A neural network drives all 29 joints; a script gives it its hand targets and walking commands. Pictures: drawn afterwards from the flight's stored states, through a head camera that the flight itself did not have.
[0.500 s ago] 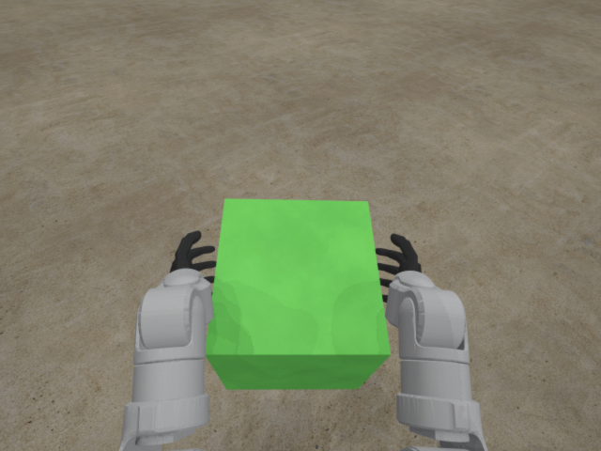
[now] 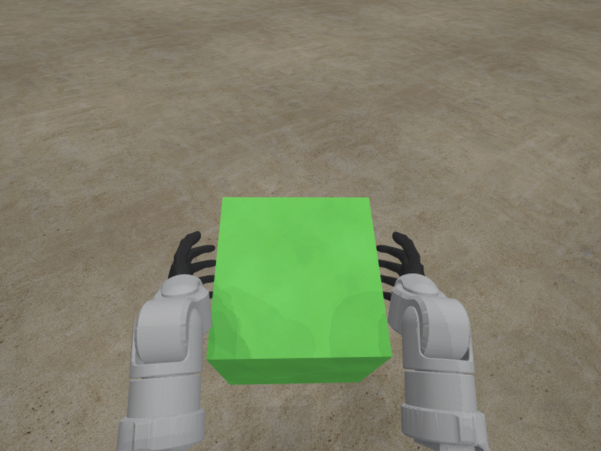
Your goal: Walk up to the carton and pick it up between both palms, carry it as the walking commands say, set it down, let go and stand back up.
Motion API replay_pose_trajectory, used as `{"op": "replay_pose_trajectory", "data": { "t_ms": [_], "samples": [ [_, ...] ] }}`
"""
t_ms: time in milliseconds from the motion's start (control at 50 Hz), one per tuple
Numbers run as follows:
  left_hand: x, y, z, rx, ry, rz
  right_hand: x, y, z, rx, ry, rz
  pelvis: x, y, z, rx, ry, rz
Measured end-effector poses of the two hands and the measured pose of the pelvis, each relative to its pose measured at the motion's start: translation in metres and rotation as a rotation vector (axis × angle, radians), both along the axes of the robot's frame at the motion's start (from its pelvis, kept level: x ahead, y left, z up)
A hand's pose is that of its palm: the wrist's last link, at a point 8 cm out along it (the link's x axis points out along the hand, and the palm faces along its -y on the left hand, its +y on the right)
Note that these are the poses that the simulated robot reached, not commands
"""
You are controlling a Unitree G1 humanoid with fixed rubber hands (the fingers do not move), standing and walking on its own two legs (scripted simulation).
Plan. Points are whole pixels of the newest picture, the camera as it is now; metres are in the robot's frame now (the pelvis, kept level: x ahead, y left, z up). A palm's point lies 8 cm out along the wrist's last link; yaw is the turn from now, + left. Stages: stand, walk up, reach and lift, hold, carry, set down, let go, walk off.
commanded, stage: carry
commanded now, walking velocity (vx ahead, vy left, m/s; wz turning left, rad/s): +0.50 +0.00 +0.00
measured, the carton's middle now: (295, 296) +0.35 +0.00 +0.02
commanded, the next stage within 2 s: none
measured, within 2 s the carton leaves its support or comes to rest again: neither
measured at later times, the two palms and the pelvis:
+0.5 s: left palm (156, 256) +0.37 +0.20 +0.08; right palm (352, 261) +0.38 -0.09 +0.07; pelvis +0.08 +0.05 +0.01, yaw +1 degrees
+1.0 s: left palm (166, 280) +0.32 +0.17 +0.09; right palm (383, 283) +0.32 -0.12 +0.09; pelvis +0.04 +0.02 +0.00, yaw +1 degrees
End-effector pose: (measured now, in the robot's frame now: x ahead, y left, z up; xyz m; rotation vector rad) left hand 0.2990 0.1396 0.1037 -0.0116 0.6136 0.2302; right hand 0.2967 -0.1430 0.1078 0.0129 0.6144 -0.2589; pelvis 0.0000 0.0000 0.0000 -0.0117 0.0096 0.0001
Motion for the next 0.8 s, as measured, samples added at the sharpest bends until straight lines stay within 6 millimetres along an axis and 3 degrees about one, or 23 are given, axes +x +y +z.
{"op": "replay_pose_trajectory", "data": {
  "t_ms": [40,120,180,260,360,420,460,660,720,800],
  "samples": [
    [0.004,0.003,0.006,0.008,-0.017,-0.009,0.004,0.002,0.005,-0.026,-0.013,0.023,0.008,0.001,0.002,0.005,0.020,0.006],
    [0.017,0.012,-0.007,-0.012,0.072,-0.023,0.016,0.010,0.000,-0.084,0.083,0.052,0.035,0.007,0.006,0.019,0.056,0.002],
    [0.031,0.023,-0.015,-0.012,0.077,-0.026,0.032,0.023,-0.002,-0.101,0.089,0.051,0.052,0.016,0.000,0.009,0.058,0.017],
    [0.048,0.039,-0.010,-0.001,0.058,-0.003,0.056,0.039,0.001,-0.080,0.069,0.057,0.065,0.029,0.000,0.028,0.070,0.001],
    [0.067,0.051,-0.004,0.061,0.074,0.009,0.076,0.050,-0.016,0.002,0.085,0.064,0.074,0.043,0.004,0.004,0.112,0.009],
    [0.076,0.056,-0.017,0.073,0.138,0.014,0.082,0.055,-0.040,0.032,0.150,0.076,0.079,0.047,0.005,0.001,0.118,0.012],
    [0.075,0.057,-0.021,0.071,0.146,0.017,0.081,0.057,-0.044,0.030,0.159,0.082,0.081,0.047,0.005,0.003,0.113,0.013],
    [0.077,0.047,-0.027,-0.067,0.049,0.003,0.091,0.043,-0.014,-0.063,0.060,0.073,0.082,0.031,0.012,0.005,0.092,0.032],
    [0.070,0.044,-0.015,-0.052,0.013,-0.005,0.084,0.040,-0.003,-0.058,0.023,0.078,0.082,0.029,0.013,0.001,0.087,0.035],
    [0.066,0.041,-0.004,0.004,0.004,-0.007,0.078,0.037,-0.004,-0.023,0.011,0.087,0.076,0.028,0.012,-0.001,0.076,0.025]
  ]
}}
